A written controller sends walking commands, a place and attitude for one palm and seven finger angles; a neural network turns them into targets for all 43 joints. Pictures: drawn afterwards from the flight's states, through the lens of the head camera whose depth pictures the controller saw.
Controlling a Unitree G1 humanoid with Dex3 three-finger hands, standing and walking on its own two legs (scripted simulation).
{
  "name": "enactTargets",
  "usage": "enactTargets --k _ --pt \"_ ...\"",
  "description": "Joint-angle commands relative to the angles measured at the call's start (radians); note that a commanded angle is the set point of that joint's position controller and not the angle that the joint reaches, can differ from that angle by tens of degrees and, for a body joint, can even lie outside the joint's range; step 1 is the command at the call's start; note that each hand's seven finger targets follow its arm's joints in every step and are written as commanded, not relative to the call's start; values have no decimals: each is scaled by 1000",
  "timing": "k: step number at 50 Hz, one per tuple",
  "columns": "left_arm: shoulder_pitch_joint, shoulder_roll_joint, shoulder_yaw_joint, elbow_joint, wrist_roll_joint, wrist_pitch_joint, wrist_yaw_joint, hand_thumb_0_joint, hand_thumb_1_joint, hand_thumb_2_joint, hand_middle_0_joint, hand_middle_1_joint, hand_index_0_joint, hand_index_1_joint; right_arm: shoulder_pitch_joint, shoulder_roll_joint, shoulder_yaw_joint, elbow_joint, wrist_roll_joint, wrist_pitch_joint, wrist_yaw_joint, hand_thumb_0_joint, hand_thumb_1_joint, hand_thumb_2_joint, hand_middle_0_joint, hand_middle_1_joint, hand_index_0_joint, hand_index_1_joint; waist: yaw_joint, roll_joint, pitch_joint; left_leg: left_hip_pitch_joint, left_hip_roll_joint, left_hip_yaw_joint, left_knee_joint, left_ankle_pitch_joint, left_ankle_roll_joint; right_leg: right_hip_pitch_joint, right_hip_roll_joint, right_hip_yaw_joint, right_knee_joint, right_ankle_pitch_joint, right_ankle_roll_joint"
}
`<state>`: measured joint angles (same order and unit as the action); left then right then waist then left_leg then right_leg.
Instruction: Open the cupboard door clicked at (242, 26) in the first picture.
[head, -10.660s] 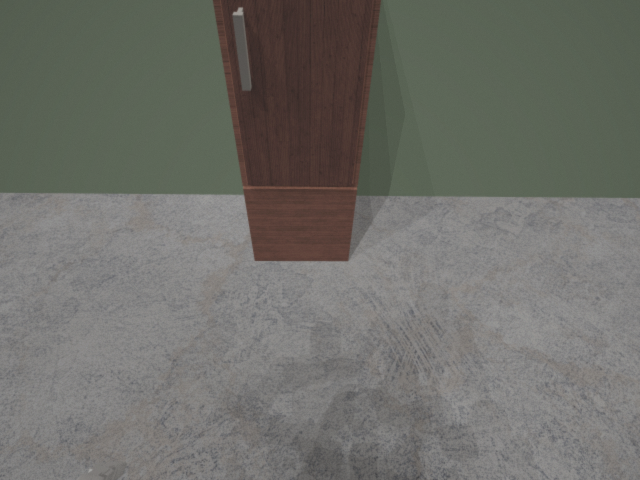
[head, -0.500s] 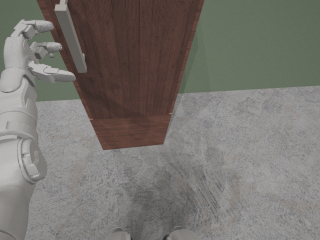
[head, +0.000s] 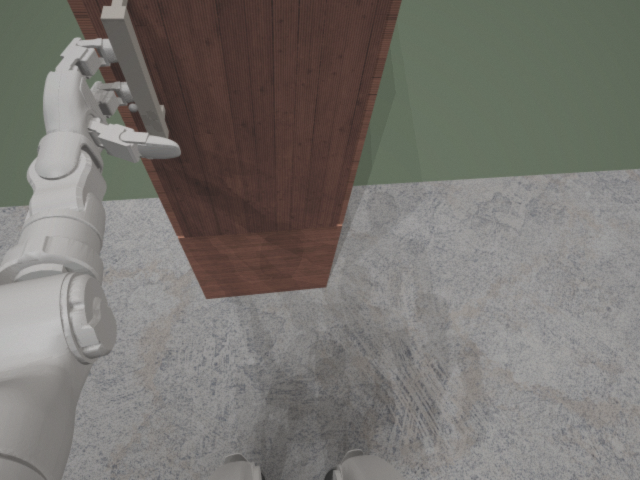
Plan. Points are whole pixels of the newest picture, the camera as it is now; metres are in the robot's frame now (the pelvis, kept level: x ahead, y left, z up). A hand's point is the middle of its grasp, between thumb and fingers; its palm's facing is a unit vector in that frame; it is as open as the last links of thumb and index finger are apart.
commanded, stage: slide the fingers in behind the handle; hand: left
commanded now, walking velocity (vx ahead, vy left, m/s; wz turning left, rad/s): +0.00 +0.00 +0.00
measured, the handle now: (142, 73) +0.59 +0.16 +0.13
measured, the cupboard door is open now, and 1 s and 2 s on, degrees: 0 2 19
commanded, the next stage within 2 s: close the thumb around the handle in 0.58 s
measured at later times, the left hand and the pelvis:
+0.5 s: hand (147, 111) +0.52 +0.15 +0.13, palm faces +0.05 -1.00 +0.00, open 14.0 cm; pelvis +0.00 -0.01 +0.00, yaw +0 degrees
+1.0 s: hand (147, 114) +0.52 +0.15 +0.13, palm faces +0.05 -1.00 +0.00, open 11.2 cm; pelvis +0.00 -0.01 +0.00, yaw +0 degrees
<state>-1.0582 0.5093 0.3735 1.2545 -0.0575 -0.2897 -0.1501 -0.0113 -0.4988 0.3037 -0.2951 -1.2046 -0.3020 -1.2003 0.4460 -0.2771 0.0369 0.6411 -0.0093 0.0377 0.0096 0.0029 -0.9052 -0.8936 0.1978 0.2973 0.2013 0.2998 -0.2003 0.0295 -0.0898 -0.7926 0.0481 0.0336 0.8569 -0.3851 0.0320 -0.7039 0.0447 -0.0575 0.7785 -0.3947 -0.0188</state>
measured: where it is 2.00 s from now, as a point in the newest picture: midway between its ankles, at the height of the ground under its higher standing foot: outside the picture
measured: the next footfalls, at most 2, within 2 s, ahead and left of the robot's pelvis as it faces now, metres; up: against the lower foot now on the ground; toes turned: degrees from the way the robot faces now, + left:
none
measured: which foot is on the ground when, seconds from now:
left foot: down 0.00-1.00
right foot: down 0.00-1.00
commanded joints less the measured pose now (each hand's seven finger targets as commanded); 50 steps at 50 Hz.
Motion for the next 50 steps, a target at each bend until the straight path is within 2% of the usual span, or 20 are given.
enactTargets --k 1,5,8,10,13,15,18,20,21,24,25,30,34,37,38,40,45,47,48,50 --pt "-486 228 13 -250 -14 -71 6 0 -500 300 -300 -1200 -300 -1200 175 -172 -70 -51 -2 -14 -12 0 -900 -900 200 300 200 300 1 98 -472 418 -29 -70 -53 415 10 111 26 36 -74 416 9" --pt "-472 171 -13 -277 -20 -86 9 0 -500 300 -300 -1200 -300 -1200 179 -167 -76 -44 -4 -16 -5 0 -900 -900 200 300 200 300 7 127 -486 470 -26 -76 -51 456 3 90 29 27 -73 425 4" --pt "-455 181 -1 -257 -25 -76 15 0 -500 300 -300 -1200 -300 -1200 179 -170 -75 -41 -2 -11 -4 0 -900 -900 200 300 200 300 9 91 -460 441 -27 -72 -59 440 6 104 29 27 -76 426 6" --pt "-443 151 -22 -236 -20 -67 21 0 -500 300 -300 -1200 -300 -1200 175 -166 -76 -40 -1 -11 -4 0 -900 -900 200 300 200 300 5 68 -424 416 -29 -68 -65 411 8 104 27 27 -83 413 6" --pt "-461 185 6 -265 -13 -81 38 0 -500 300 -300 -1200 -300 -1200 174 -167 -76 -42 -3 -11 -5 0 -900 -900 200 300 200 300 14 80 -446 422 -33 -69 -65 407 9 114 25 33 -80 412 5" --pt "-465 155 -17 -270 -12 -91 43 0 -500 300 -300 -1200 -300 -1200 165 -162 -77 -40 -2 -17 -3 0 -900 -900 200 300 200 300 5 81 -433 433 -32 -67 -64 408 8 101 25 32 -82 409 5" --pt "-445 171 -1 -273 -11 -104 45 0 -500 300 -300 -1200 -300 -1200 161 -164 -76 -44 -2 -18 -2 0 -900 -900 200 300 200 300 20 90 -458 432 -36 -64 -66 417 7 126 23 36 -75 427 4" --pt "-446 144 -25 -243 -11 -92 44 0 -500 300 -300 -1200 -300 -1200 155 -163 -75 -42 0 -18 -2 0 -900 -900 200 300 200 300 5 68 -416 410 -35 -61 -68 379 9 107 22 36 -84 403 8" --pt "-458 176 -3 -256 -9 -96 46 0 -500 300 -300 -1200 -300 -1200 159 -167 -77 -42 0 -18 -4 0 -900 -900 200 300 200 300 11 44 -424 402 -35 -65 -70 370 9 123 21 37 -83 396 7" --pt "-462 151 -24 -261 -12 -98 43 0 -500 300 -300 -1200 -300 -1200 150 -165 -74 -44 1 -21 -6 0 -900 -900 200 300 200 300 7 73 -434 420 -35 -63 -69 371 9 110 21 39 -83 396 7" --pt "-462 171 -10 -256 -9 -102 43 0 -500 300 -300 -1200 -300 -1200 150 -165 -76 -42 1 -22 -7 0 -900 -900 200 300 200 300 14 82 -430 416 -36 -64 -68 370 7 114 20 40 -83 393 5" --pt "-479 145 -31 -264 -17 -107 41 0 -500 300 -300 -1200 -300 -1200 148 -165 -76 -37 2 -24 -7 0 -900 -900 200 300 200 300 0 73 -437 428 -34 -65 -66 378 8 105 20 39 -82 401 7" --pt "-467 142 -27 -275 -21 -112 40 0 -500 300 -300 -1200 -300 -1200 147 -164 -78 -38 2 -25 -5 0 -900 -900 200 300 200 300 11 74 -457 436 -37 -66 -65 397 7 122 22 40 -79 420 7" --pt "-430 176 8 -294 -25 -117 39 0 -332 372 -312 -1218 -312 -1218 149 -167 -80 -42 1 -22 -6 0 -900 -900 200 300 200 300 30 81 -487 446 -39 -62 -62 432 8 151 22 41 -74 452 2" --pt "-437 147 -18 -283 -26 -114 35 0 -276 396 -316 -1224 -316 -1224 142 -162 -77 -40 3 -21 -5 0 -900 -900 200 300 200 300 20 86 -468 443 -38 -61 -67 422 6 139 22 40 -78 448 6" --pt "-427 184 16 -277 -29 -112 36 0 -164 444 -324 -1236 -324 -1236 145 -167 -80 -41 3 -20 -8 0 -900 -900 200 300 200 300 27 54 -456 419 -38 -58 -71 403 9 160 22 43 -84 445 7" --pt "-426 157 -3 -310 -29 -117 34 0 116 564 -344 -1266 -344 -1266 142 -161 -80 -46 2 -20 -6 0 -900 -900 200 300 200 300 30 89 -471 448 -39 -57 -72 434 6 156 22 40 -81 462 6" --pt "-393 175 19 -297 -33 -120 35 0 228 612 -352 -1278 -352 -1278 146 -163 -81 -44 2 -19 -6 0 -900 -900 200 300 200 300 38 68 -462 441 -39 -56 -68 446 8 168 24 41 -81 474 3" --pt "-408 155 -8 -304 -31 -121 31 0 284 636 -356 -1284 -356 -1284 140 -162 -80 -44 4 -17 -5 0 -900 -900 200 300 200 300 26 60 -454 438 -38 -58 -74 435 7 163 22 41 -82 470 7" --pt "-432 156 -6 -323 -31 -125 34 0 396 684 -364 -1296 -364 -1296 138 -161 -83 -40 4 -18 -6 0 -900 -900 200 300 200 300 28 95 -462 455 -37 -57 -70 435 5 149 22 42 -82 462 5"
